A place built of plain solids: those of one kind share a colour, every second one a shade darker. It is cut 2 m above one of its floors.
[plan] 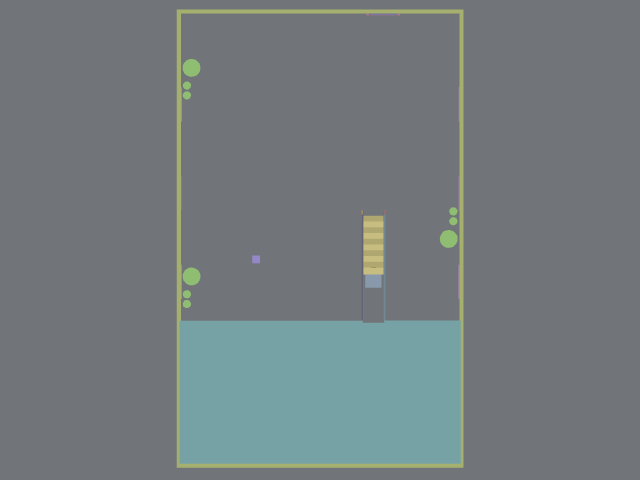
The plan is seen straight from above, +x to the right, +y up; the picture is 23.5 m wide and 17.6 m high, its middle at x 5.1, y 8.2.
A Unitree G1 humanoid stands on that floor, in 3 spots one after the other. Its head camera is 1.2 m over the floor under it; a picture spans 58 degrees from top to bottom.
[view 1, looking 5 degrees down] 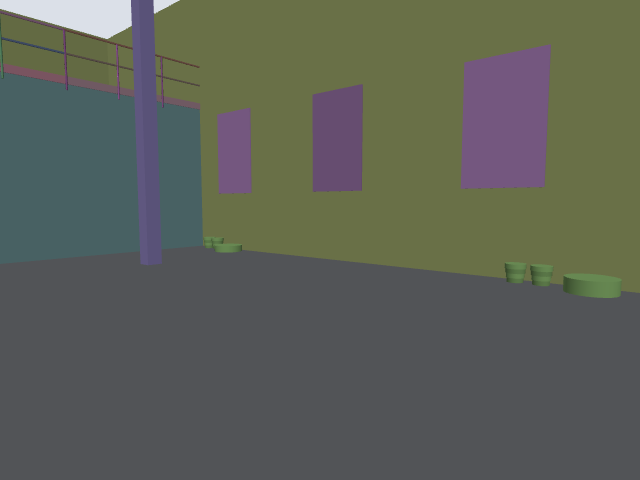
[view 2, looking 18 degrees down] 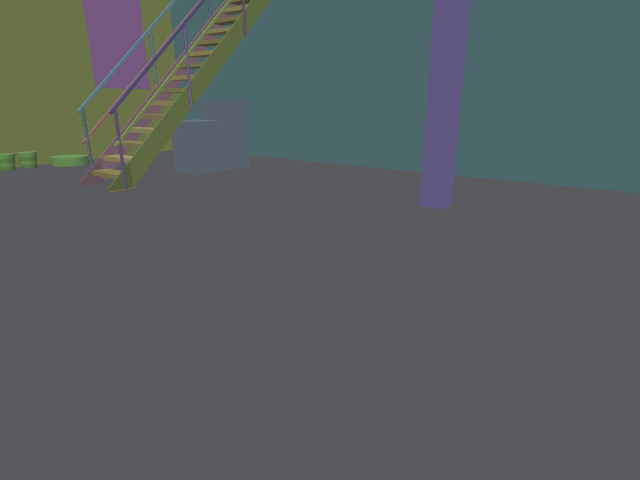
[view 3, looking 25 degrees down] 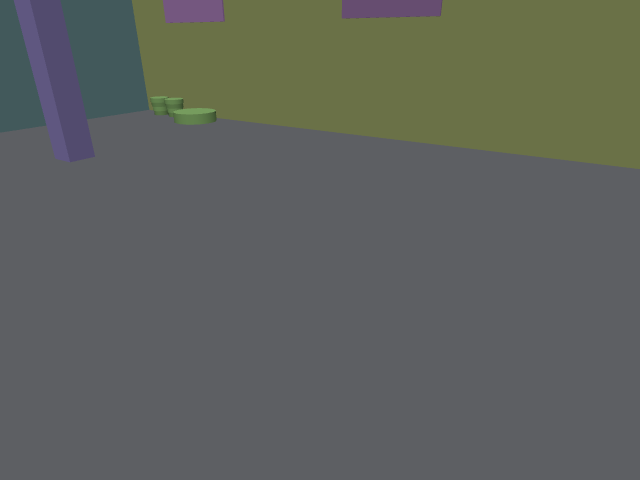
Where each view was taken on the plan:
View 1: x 7.06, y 15.40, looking -140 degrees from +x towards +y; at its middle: wall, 9.25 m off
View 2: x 1.00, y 12.39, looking -55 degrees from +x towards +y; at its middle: ground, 3.88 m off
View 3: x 5.33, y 12.29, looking -148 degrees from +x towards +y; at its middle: ground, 2.84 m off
